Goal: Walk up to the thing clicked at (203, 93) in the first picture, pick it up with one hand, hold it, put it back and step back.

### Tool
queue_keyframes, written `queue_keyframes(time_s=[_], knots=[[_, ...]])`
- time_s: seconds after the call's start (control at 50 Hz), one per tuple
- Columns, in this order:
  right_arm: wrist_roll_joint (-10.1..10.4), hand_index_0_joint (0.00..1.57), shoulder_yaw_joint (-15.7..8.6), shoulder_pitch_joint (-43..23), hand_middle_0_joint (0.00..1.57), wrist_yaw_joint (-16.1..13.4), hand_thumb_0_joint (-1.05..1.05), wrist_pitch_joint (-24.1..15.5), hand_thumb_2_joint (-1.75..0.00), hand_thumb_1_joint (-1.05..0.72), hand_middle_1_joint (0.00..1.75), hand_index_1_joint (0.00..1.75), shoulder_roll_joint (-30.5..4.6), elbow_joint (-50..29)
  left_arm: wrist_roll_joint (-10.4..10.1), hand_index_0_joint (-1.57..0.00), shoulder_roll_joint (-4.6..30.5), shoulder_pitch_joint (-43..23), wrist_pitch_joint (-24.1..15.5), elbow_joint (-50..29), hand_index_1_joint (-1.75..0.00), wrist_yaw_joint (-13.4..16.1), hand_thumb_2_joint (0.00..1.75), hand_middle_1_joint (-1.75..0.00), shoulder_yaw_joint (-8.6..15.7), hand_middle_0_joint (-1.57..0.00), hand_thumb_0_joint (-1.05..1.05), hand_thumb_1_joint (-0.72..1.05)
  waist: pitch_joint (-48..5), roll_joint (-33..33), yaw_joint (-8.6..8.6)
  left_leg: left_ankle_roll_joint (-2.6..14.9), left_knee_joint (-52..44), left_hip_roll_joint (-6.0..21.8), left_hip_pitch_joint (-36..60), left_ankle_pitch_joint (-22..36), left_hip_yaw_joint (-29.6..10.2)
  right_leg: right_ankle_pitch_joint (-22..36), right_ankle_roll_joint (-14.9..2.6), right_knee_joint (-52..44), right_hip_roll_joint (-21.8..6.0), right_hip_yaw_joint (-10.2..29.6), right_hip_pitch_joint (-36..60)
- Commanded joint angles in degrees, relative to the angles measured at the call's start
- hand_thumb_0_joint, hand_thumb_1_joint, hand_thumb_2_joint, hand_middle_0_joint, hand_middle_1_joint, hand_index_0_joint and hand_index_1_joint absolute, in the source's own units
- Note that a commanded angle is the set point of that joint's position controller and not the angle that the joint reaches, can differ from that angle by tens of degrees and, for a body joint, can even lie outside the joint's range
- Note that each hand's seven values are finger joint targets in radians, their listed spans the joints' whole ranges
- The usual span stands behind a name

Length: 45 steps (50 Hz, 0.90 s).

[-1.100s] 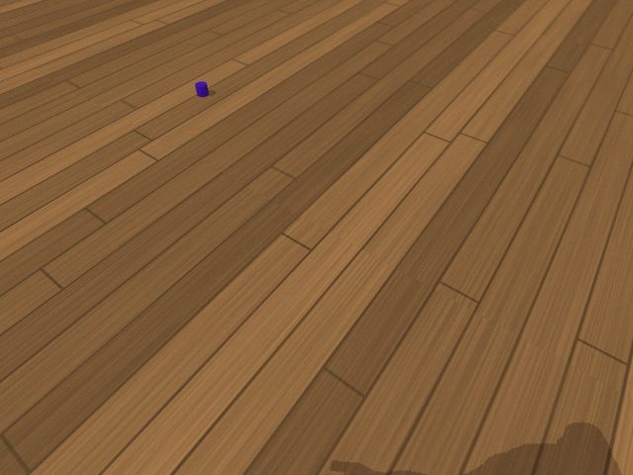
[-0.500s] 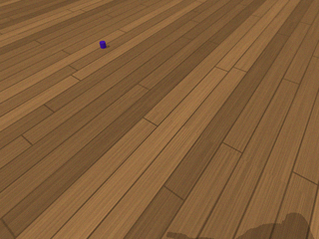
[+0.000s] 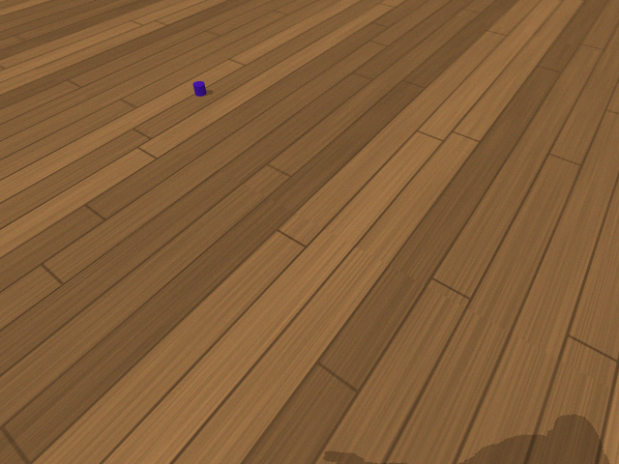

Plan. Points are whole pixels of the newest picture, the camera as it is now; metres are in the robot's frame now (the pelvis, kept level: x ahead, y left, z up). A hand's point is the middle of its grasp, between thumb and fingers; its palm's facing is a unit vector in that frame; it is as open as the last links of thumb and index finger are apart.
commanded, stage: stand
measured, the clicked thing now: (199, 88) +2.27 +0.69 -0.75
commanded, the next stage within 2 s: walk up in 0.02 s
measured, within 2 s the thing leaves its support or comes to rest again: neither
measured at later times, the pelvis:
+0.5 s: pelvis -0.03 +0.00 -0.03, yaw +19 degrees
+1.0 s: pelvis -0.03 -0.04 -0.02, yaw +34 degrees
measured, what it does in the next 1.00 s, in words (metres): steps on the spot, turning left: left foot, then right foot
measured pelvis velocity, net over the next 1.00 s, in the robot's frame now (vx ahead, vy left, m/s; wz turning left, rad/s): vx -0.03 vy -0.04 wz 0.60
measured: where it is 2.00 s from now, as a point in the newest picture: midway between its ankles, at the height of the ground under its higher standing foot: outside the picture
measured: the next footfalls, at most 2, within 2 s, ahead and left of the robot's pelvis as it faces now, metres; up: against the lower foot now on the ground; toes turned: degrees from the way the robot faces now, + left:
left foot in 0.48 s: -0.01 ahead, +0.14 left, +0.00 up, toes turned +21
right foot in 0.80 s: +0.06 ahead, -0.12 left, +0.00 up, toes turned +24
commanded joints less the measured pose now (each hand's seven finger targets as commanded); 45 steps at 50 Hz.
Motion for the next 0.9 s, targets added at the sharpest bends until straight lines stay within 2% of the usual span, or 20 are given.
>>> queue_keyframes(time_s=[0.0,0.08,0.12,0.16,0.18,0.28,0.34,0.42,0.44,0.46,0.48,0.5,0.56,0.68,0.74,0.76,0.78,0.8,0.82,0.88], knots=[[-0.37,0.2,-5.19,0.79,0.2,-0.24,0.0,-0.58,-0.9,-0.9,0.3,0.3,-17.86,-8.83,0.1,-0.2,16.94,-5.33,-0.39,-8.12,-0.3,0.23,0.9,-0.3,5.61,-0.2,0.0,0.9,0.4,-0.55,0.19,3.77,1.47,5.86,-10.7,21.04,-10.95,4.35,0.04,6.28,-3.39,-0.28,2.25],[-0.72,0.2,-7.73,3.25,0.2,-0.55,0.0,-0.25,-0.9,-0.9,0.3,0.3,-18.15,-13.01,0.46,-0.2,12.86,0.52,0.58,-11.66,-0.3,0.42,0.9,-0.3,6.24,-0.2,0.0,0.9,-7.04,6.62,0.32,10.09,3.46,11.43,-7.81,22.78,-22.15,-7.08,-1.23,15.83,-0.31,1.15,-1.37],[-1.02,0.2,-7.81,-0.91,0.2,-0.72,0.0,0.16,-0.9,-0.9,0.3,0.3,-16.98,-15.62,1.0,-0.2,13.55,4.09,0.54,-12.82,-0.3,0.19,0.9,-0.3,6.64,-0.2,0.0,0.9,-8.46,5.15,3.22,7.79,9.7,6.72,-11.16,17.06,-17.18,-5.33,-3.9,9.43,-3.87,4.99,0.82],[-0.89,0.2,-6.96,-1.14,0.2,-1.27,0.0,0.5,-0.9,-0.9,0.3,0.3,-11.19,-18.14,1.79,-0.2,18.84,2.68,0.62,-14.33,-0.3,0.2,0.9,-0.3,8.29,-0.2,0.0,0.9,-7.44,-12.08,4.48,2.16,30.79,-5.06,-23.4,-9.65,-0.34,4.23,-13.17,-2.4,-22.6,16.0,5.18],[-1.91,0.2,-7.34,0.89,0.2,-1.44,0.0,1.08,-0.9,-0.9,0.3,0.3,-13.01,-19.58,2.43,-0.2,19.85,-1.36,0.55,-17.83,-0.3,0.02,0.9,-0.3,8.91,-0.2,0.0,0.9,-6.15,-12.57,2.99,0.98,40.26,-0.5,-25.25,-21.01,-0.86,11.55,-17.72,-2.83,-30.65,19.83,1.24],[-1.28,0.2,-7.71,6.76,0.2,1.25,0.0,1.58,-0.9,-0.9,0.3,0.3,-13.36,-20.23,2.63,-0.2,15.66,-0.8,-0.09,-20.87,-0.3,0.05,0.9,-0.3,8.07,-0.2,0.0,0.9,-5.09,-9.23,1.34,0.4,38.83,1.83,-25.28,-13.86,-1.7,17.28,-11.33,5.02,-16.42,2.1,5.84],[-0.98,0.2,-7.28,5.88,0.2,1.59,0.0,0.87,-0.9,-0.9,0.3,0.3,-12.68,-21.15,2.69,-0.2,17.34,3.26,0.08,-21.94,-0.3,-0.53,0.9,-0.3,8.61,-0.2,0.0,0.9,-5.49,-12.03,3.55,0.76,28.55,1.39,-21.3,-16.29,1.35,14.19,-12.31,7.07,-18.36,1.4,5.42],[-0.82,0.2,-8.18,13.27,0.2,0.49,0.0,-0.43,-0.9,-0.9,0.3,0.3,-13.14,-18.77,1.56,-0.2,18.52,-0.18,1.68,-23.89,-0.3,-1.55,0.9,-0.3,8.51,-0.2,0.0,0.9,-4.88,-9.41,-1.13,1.35,13.61,-2.77,-3.39,-3.49,7.21,6.79,-8.95,16.65,-17.09,-4.16,-9.11],[-1.22,0.2,-8.98,16.97,0.2,-0.01,0.0,-1.19,-0.9,-0.9,0.3,0.3,-15.08,-17.87,1.3,-0.2,15.26,1.34,2.06,-24.41,-0.3,-1.52,0.9,-0.3,7.77,-0.2,0.0,0.9,-6.48,-2.56,-2.66,3.08,7.89,-2.81,3.9,-2.77,3.14,0.76,-5.67,27.32,-13.51,-6.98,-14.01],[-2.23,0.2,-10.36,16.98,0.2,-0.84,0.0,-1.74,-0.9,-0.9,0.3,0.3,-21.21,-19.06,0.68,-0.2,11.08,2.09,2.64,-25.19,-0.3,-1.77,0.9,-0.3,6.55,-0.2,0.0,0.9,-4.6,13.3,-3.25,8.0,0.26,9.17,6.74,-2.36,-18.49,-17.02,-1.52,41.23,-5.38,-9.07,-26.36],[-2.15,0.2,-10.75,14.78,0.2,-1.26,0.0,-2.23,-0.9,-0.9,0.3,0.3,-26.39,-21.89,1.19,-0.2,11.81,2.53,3.04,-26.34,-0.3,-1.3,0.9,-0.3,6.87,-0.2,0.0,0.9,-5.09,13.11,-1.66,15.74,-0.15,20.77,0.34,2.82,-37.42,-26.43,-0.09,43.75,-3.06,-0.16,-28.78],[-0.89,0.2,-10.79,11.65,0.2,-1.62,0.0,-2.41,-0.9,-0.9,0.3,0.3,-26.28,-22.37,0.73,-0.2,15.37,1.4,2.91,-25.37,-0.3,-0.73,0.9,-0.3,7.38,-0.2,0.0,0.9,-2.88,10.78,-1.45,19.95,-0.81,22.14,-4.78,2.1,-38.32,-25.5,-0.35,47.48,-5.38,4.87,-26.06],[-1.02,0.2,-8.35,8.27,0.2,-2.68,0.0,-2.44,-0.9,-0.9,0.3,0.3,-19.46,-23.77,0.33,-0.2,15.08,5.76,2.39,-22.25,-0.3,-0.9,0.9,-0.3,7.76,-0.2,0.0,0.9,-3.71,8.63,0.94,14.4,7.92,12.22,-5.55,10.43,-19.42,-19.54,-0.63,41.8,-6.3,3.63,-22.96],[-1.65,0.2,-8.14,8.45,0.2,-2.11,0.0,-1.45,-0.9,-0.9,0.3,0.3,-19.8,-26.0,0.49,-0.2,13.46,7.88,1.76,-21.92,-0.3,-0.67,0.9,-0.3,8.04,-0.2,0.0,0.9,-4.36,10.28,0.33,14.17,11.83,10.01,-14.86,15.1,-19.19,-18.65,-0.72,32.01,-1.54,-0.98,-12.95],[-1.09,0.2,-7.47,5.19,0.2,-1.69,0.0,-0.14,-0.9,-0.9,0.3,0.3,-18.46,-27.3,0.77,-0.2,12.66,12.53,0.47,-20.33,-0.3,-0.14,0.9,-0.3,8.34,-0.2,0.0,0.9,-6.49,8.52,3.13,10.34,18.32,5.14,-19.49,9.06,-16.9,-9.87,-2.12,16.28,1.27,-2.92,-3.17],[-0.54,0.2,-6.59,4.72,0.2,-1.73,0.0,0.14,-0.9,-0.9,0.3,0.3,-15.35,-28.14,1.59,-0.2,15.32,14.72,-0.27,-20.25,-0.3,0.36,0.9,-0.3,8.94,-0.2,0.0,0.9,-6.67,1.32,4.71,7.5,26.78,1.17,-21.93,5.25,-14.55,-12.75,-4.42,8.12,-3.73,5.17,-1.69],[0.01,0.2,-5.59,4.32,0.2,-1.87,0.0,0.28,-0.9,-0.9,0.3,0.3,-11.44,-28.9,2.5,-0.2,21.07,14.67,-0.95,-20.93,-0.3,0.62,0.9,-0.3,10.03,-0.2,0.0,0.9,-3.14,-11.55,4.94,3.43,38.63,-8.23,-32.19,-10.61,-8.38,-14.28,-8.92,-0.63,-18.33,26.27,-0.64],[-0.64,0.2,-6.67,6.17,0.2,-2.84,0.0,0.45,-0.9,-0.9,0.3,0.3,-13.81,-28.11,2.46,-0.2,25.03,7.59,-1.12,-23.11,-0.3,0.42,0.9,-0.3,10.38,-0.2,0.0,0.9,-3.37,-15.63,2.23,2.29,48.02,-5.46,-31.47,-26.75,-7.46,-9.41,-17.91,-4.0,-29.49,38.02,-6.32],[-0.69,0.2,-7.32,7.64,0.2,-2.86,0.0,0.37,-0.9,-0.9,0.3,0.3,-16.89,-26.11,1.69,-0.2,23.34,4.39,-1.19,-23.88,-0.3,0.42,0.9,-0.3,10.12,-0.2,0.0,0.9,-0.68,-11.4,0.99,1.71,53.32,-3.38,-30.73,-25.16,-9.59,-6.76,-20.02,-4.02,-30.31,37.31,-9.22],[-0.26,0.2,-7.54,8.16,0.2,-1.01,0.0,-0.03,-0.9,-0.9,0.3,0.3,-15.95,-23.29,1.79,-0.2,18.46,5.39,-2.01,-21.95,-0.3,0.84,0.9,-0.3,8.7,-0.2,0.0,0.9,1.86,-7.72,0.97,1.26,46.24,-1.58,-27.7,-16.32,-5.28,0.46,-12.18,4.48,-17.07,12.4,-8.15]])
